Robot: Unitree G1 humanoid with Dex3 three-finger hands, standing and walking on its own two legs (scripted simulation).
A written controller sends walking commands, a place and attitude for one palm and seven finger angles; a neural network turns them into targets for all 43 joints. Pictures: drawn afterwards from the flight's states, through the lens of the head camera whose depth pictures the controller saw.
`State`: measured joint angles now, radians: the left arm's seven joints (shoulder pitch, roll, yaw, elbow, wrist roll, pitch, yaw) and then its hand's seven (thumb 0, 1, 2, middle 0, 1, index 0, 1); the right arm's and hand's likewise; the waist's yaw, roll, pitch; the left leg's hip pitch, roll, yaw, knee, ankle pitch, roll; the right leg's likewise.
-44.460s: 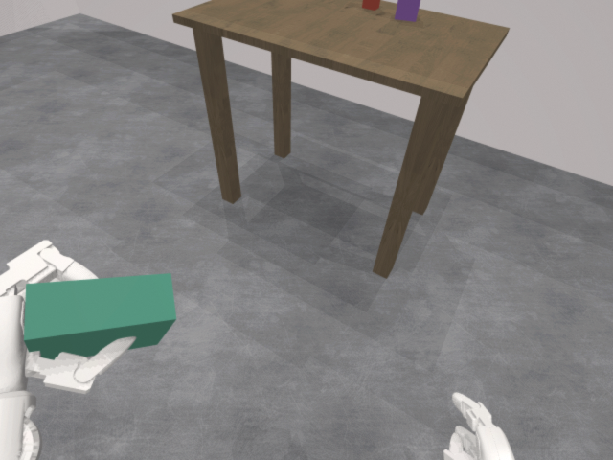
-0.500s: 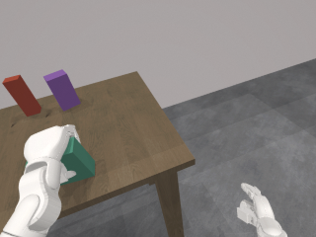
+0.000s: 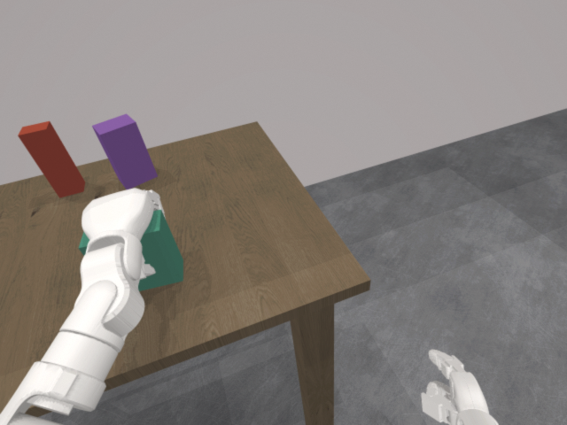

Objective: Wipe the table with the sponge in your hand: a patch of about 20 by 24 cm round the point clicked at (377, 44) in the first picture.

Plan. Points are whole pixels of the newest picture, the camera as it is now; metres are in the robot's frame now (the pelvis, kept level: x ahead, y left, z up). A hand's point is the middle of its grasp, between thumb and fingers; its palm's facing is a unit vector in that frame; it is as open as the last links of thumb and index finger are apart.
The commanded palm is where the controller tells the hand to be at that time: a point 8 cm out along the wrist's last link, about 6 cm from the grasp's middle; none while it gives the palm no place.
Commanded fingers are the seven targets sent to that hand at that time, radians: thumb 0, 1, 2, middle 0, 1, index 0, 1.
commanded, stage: wipe forward along the middle lane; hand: left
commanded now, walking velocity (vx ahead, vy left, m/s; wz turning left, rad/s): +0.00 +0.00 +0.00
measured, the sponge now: (141, 262) +0.31 +0.26 +0.10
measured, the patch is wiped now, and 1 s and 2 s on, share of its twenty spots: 1.00 1.00 1.00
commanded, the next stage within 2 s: slide back across to the first lane in 1.00 s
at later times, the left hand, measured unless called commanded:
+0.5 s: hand (139, 223) +0.36 +0.27 +0.14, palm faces +0.00 -0.03 -1.00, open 9.0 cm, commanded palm +0.34 +0.28 +0.16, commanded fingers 0.00 0.10 1.30 -1.20 -1.60 -1.20 -1.60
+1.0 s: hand (139, 205) +0.40 +0.29 +0.14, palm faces -0.07 -0.01 -1.00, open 9.0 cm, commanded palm +0.39 +0.30 +0.16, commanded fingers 0.00 0.10 1.30 -1.20 -1.60 -1.20 -1.60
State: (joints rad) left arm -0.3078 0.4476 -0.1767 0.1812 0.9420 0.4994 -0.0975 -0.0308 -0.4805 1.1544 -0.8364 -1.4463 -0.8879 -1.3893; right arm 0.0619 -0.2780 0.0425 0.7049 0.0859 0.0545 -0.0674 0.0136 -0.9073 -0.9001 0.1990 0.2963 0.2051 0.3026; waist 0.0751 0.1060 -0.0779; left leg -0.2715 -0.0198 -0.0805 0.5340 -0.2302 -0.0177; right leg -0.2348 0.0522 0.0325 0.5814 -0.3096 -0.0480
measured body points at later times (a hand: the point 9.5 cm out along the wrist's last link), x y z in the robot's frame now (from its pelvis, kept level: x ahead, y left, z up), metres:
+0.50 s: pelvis +0.00 +0.01 +0.00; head -0.03 -0.03 +0.45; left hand +0.35 +0.27 +0.19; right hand +0.20 -0.22 -0.10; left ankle +0.04 +0.14 -0.73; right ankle +0.00 -0.09 -0.73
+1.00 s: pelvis +0.01 +0.00 +0.00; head +0.00 -0.03 +0.45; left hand +0.40 +0.29 +0.19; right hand +0.13 -0.26 -0.13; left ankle +0.04 +0.14 -0.73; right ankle +0.00 -0.09 -0.73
